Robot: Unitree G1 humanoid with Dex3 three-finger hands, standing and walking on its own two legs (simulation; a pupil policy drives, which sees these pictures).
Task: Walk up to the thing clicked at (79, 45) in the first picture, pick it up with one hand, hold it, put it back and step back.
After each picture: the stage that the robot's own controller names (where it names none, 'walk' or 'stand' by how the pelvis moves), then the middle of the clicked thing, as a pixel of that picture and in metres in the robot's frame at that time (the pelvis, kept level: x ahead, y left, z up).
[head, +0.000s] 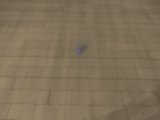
stand; (79, 49) +1.33 +0.02 -0.72
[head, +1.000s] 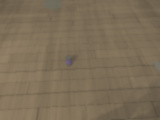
walk; (68, 60) +1.19 +0.23 -0.71
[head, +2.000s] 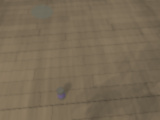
walk; (61, 93) +0.73 +0.24 -0.72
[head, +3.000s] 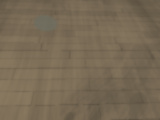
walk; out of the picture +0.48 +0.14 -0.70
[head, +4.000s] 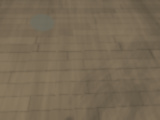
stand; out of the picture +0.40 +0.15 -0.72
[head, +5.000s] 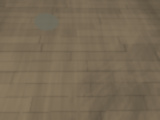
stand; out of the picture +0.37 +0.14 -0.72
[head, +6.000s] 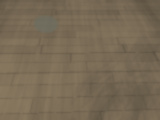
stand; out of the picture +0.39 +0.14 -0.72
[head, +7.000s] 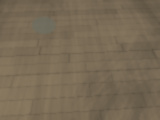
stand; out of the picture +0.39 +0.16 -0.73
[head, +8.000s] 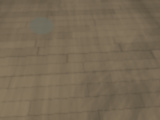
stand; out of the picture +0.38 +0.16 -0.73
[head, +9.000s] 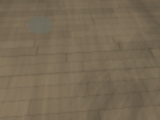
go down; out of the picture +0.38 +0.16 -0.73
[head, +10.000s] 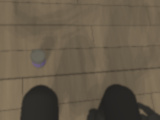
go down; (38, 59) +0.47 +0.17 -0.35
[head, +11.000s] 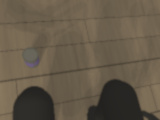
approach; (31, 58) +0.47 +0.18 -0.31
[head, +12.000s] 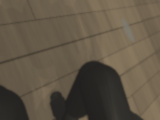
close in; out of the picture +0.47 +0.23 -0.23
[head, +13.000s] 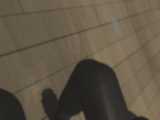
close; out of the picture +0.46 +0.24 -0.23
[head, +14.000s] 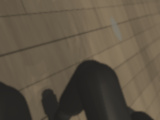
lift; out of the picture +0.41 +0.20 -0.24
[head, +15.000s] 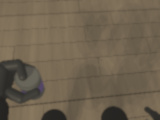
lift; (31, 84) +0.34 +0.17 -0.01
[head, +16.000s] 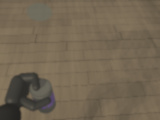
hold; (43, 96) +0.31 +0.14 +0.01
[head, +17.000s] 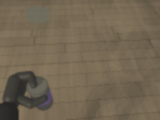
hold; (41, 94) +0.32 +0.16 +0.01
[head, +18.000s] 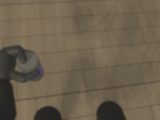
crouch; (31, 67) +0.41 +0.16 -0.08
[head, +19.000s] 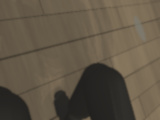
lower; out of the picture +0.45 +0.24 -0.23
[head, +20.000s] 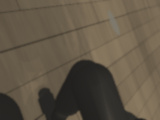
lower; out of the picture +0.45 +0.27 -0.24
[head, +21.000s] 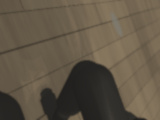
lower; out of the picture +0.45 +0.26 -0.24
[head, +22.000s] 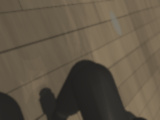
lower; out of the picture +0.45 +0.26 -0.24
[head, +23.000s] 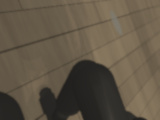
loosen; out of the picture +0.45 +0.27 -0.24
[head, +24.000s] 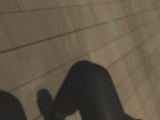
open; out of the picture +0.45 +0.24 -0.25
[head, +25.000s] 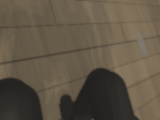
stand; out of the picture +0.45 +0.22 -0.26
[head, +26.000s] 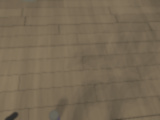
stand; (54, 117) +0.40 +0.15 -0.61
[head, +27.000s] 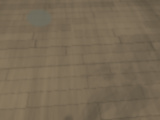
stand; out of the picture +0.39 +0.16 -0.67
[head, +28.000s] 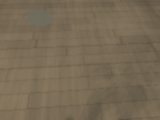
stand; out of the picture +0.37 +0.15 -0.67
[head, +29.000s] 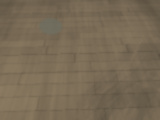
stand; out of the picture +0.41 +0.14 -0.72
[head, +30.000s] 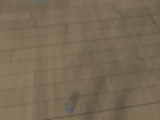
walk; (69, 107) +0.45 +0.10 -0.70
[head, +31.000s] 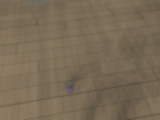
walk; (69, 86) +0.70 +0.14 -0.70
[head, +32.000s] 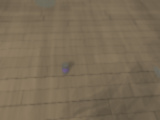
stand; (65, 68) +1.03 +0.15 -0.70
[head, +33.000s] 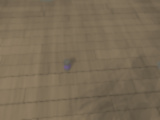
stand; (67, 65) +1.01 +0.15 -0.71
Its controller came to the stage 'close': yes
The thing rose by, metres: 0.72
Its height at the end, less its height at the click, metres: +0.00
